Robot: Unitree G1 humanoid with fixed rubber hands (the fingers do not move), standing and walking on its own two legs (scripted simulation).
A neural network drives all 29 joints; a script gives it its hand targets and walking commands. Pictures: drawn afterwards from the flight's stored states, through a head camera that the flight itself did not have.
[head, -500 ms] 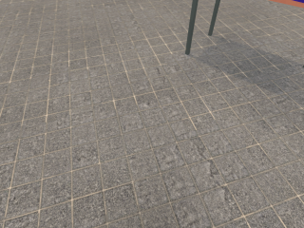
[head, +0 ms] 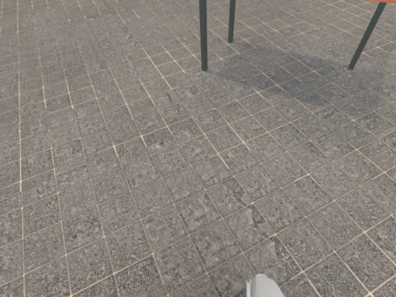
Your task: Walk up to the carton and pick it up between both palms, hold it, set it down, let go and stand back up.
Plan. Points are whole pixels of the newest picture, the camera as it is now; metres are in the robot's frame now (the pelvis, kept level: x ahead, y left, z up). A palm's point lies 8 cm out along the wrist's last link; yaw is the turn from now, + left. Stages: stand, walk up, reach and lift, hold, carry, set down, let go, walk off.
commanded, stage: walk up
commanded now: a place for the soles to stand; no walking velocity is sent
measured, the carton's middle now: out of the picture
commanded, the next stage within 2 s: none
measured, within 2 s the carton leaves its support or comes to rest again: neither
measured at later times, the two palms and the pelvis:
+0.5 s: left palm (136, 204) +0.35 +0.20 -0.10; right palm (392, 215) +0.31 -0.42 -0.07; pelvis +0.25 -0.10 -0.01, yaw -11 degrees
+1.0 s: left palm (209, 96) +0.75 +0.01 -0.07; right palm out of the picture +0.39 -0.53 -0.11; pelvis +0.49 -0.22 -0.03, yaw -24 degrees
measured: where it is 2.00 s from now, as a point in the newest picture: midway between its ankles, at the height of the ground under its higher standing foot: (279, 164)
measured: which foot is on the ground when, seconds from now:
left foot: down 0.00-0.12, up 0.14-0.52, down 0.54-0.94, up 0.96-1.00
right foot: up 0.00-0.10, down 0.12-0.56, up 0.58-0.92, down 0.94-1.00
